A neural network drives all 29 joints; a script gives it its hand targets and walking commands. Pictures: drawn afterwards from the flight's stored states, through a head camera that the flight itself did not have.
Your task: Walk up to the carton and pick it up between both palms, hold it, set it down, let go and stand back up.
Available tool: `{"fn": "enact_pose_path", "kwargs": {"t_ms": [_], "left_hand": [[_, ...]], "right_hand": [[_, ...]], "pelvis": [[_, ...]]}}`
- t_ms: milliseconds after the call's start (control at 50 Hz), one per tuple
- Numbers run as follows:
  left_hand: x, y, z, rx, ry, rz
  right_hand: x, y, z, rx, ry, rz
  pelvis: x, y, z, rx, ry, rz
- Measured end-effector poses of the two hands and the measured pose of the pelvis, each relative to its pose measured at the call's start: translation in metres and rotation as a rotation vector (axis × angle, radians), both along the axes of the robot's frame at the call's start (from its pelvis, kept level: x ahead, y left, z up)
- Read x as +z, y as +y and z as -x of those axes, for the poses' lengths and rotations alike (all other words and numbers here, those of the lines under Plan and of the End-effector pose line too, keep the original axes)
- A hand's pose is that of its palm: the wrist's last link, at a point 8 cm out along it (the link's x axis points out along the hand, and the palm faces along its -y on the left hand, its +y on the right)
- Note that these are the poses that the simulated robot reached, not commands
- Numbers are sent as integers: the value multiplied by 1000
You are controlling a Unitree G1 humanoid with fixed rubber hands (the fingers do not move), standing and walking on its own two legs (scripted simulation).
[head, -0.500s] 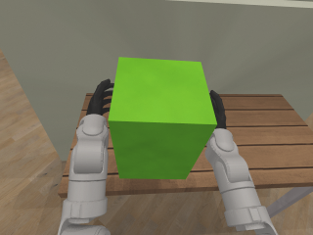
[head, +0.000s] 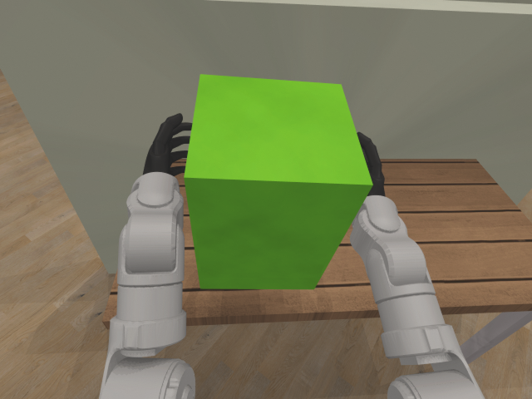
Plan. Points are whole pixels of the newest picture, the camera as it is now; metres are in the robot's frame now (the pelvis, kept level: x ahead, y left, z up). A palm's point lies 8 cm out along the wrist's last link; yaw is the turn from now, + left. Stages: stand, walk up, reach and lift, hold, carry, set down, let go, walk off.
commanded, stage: hold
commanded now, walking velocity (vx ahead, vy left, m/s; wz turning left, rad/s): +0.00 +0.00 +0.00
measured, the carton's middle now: (264, 195) +0.38 -0.01 +0.15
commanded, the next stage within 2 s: none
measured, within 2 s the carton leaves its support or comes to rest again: neither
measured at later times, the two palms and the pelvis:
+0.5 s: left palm (151, 168) +0.36 +0.13 +0.22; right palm (364, 180) +0.35 -0.14 +0.19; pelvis -0.01 -0.01 +0.00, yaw +1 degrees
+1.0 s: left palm (140, 168) +0.35 +0.14 +0.22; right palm (359, 175) +0.35 -0.13 +0.20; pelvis +0.00 -0.01 +0.00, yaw +1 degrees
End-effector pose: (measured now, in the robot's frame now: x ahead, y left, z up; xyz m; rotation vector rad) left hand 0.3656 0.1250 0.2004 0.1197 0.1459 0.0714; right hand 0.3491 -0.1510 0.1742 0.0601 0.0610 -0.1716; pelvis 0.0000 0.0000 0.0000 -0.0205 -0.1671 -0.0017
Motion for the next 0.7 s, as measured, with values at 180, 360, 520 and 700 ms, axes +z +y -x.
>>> {"fn": "enact_pose_path", "kwargs": {"t_ms": [180,360,520,700], "left_hand": [[8,6,6,8,-21,16],[12,9,10,22,-25,15],[15,8,6,35,-8,24],[15,11,10,32,-12,38]], "right_hand": [[11,5,2,8,-21,3],[16,8,2,21,-25,-5],[18,7,-4,28,-5,2],[20,9,-1,27,-7,-4]], "pelvis": [[0,-6,1,11,-10,-3],[0,-8,5,18,-2,-2],[0,-10,5,22,1,-3],[0,-10,2,21,-3,-2]]}}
